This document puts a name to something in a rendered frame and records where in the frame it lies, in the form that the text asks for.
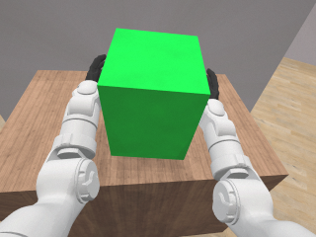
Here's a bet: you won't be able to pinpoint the robot left forearm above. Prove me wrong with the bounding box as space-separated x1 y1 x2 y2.
36 80 102 197

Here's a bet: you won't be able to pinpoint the pedestal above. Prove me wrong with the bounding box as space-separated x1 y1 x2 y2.
0 70 289 237

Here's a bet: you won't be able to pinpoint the robot left upper arm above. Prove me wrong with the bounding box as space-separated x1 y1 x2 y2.
0 157 100 237

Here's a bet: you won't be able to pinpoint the right robot hand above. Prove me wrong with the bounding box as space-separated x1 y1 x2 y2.
206 68 219 100

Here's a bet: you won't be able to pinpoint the robot right forearm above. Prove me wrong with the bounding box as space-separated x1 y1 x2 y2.
198 99 274 209

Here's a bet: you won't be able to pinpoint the robot right upper arm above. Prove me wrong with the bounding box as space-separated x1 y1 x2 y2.
212 178 316 237

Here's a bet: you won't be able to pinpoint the left robot hand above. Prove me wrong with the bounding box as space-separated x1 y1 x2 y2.
85 54 107 83

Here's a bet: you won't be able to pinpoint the carton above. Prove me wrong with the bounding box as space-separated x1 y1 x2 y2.
97 28 211 160

